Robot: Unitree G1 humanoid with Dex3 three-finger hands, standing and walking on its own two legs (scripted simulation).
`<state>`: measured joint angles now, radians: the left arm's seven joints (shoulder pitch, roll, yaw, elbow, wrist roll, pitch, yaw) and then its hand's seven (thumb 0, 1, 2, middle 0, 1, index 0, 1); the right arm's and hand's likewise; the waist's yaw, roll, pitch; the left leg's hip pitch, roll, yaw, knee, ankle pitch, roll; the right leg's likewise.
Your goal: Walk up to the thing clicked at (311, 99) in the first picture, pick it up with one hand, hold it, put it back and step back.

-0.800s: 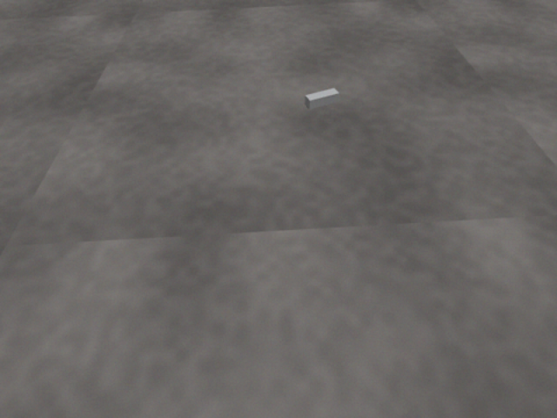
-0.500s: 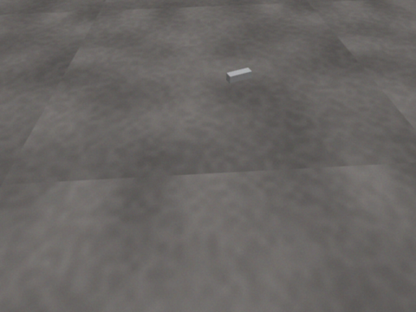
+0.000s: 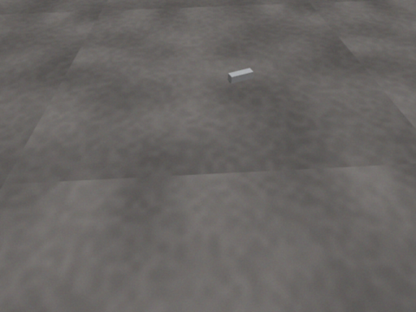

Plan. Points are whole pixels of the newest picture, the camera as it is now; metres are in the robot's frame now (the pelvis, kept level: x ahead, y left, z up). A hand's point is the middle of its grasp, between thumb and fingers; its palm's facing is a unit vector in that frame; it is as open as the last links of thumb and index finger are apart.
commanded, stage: stand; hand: left
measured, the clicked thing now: (240, 75) +2.03 -0.27 -0.75
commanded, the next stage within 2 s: walk up in 0.32 s
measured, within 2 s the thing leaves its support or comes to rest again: neither
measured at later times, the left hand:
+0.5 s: hand out of the picture +0.11 +0.27 -0.15, palm faces +0.04 -0.94 -0.34, open 7.4 cm
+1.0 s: hand (146, 294) +0.20 +0.17 -0.18, palm faces +0.22 -0.92 -0.31, open 7.4 cm
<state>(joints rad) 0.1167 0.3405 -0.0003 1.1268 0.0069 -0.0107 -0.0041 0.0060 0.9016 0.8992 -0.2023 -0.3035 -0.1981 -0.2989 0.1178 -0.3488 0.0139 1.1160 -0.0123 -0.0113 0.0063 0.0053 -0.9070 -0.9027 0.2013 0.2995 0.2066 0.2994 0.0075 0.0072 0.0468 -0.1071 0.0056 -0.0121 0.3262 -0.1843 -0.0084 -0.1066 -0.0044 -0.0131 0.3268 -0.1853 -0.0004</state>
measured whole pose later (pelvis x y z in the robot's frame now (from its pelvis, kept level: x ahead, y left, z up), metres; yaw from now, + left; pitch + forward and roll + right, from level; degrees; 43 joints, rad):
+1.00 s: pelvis +0.24 -0.12 -0.02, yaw +10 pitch -2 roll -1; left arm 0.31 0.46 0.10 0.96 0.03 -0.02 -0.11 0.01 0.90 0.90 -0.20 -0.30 -0.20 -0.30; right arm 0.22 -0.43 -0.07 0.90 -0.01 -0.08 0.07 0.01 -0.91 -0.90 0.20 0.30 0.21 0.30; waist 0.09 -0.04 0.03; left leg -0.45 0.07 0.09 0.61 -0.18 0.03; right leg 0.03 0.00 -0.18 0.46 -0.45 -0.03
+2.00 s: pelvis +0.80 -0.25 -0.03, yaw +13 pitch -3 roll +2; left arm 0.26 0.45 0.09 0.85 0.02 0.02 -0.12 0.01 0.90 0.90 -0.20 -0.30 -0.20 -0.30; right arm 0.32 -0.43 -0.03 0.85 -0.01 -0.13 -0.01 0.00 -0.90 -0.90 0.21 0.30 0.21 0.30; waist 0.01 -0.13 0.07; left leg -0.27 0.06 0.13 0.61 -0.29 0.00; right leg -0.54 -0.13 0.05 1.04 -0.35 0.00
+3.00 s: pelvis +1.26 -0.48 -0.04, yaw +15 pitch -2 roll +1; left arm 0.21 0.45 0.12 0.83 0.03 0.01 -0.11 0.01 0.90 0.90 -0.20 -0.30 -0.20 -0.30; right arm 0.31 -0.52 -0.07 0.97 -0.01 -0.05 -0.05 0.01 -0.90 -0.90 0.20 0.30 0.21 0.30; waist 0.01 -0.01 0.05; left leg -0.40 0.15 -0.04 1.08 -0.50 0.03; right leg -0.46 -0.09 -0.04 0.80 -0.31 0.02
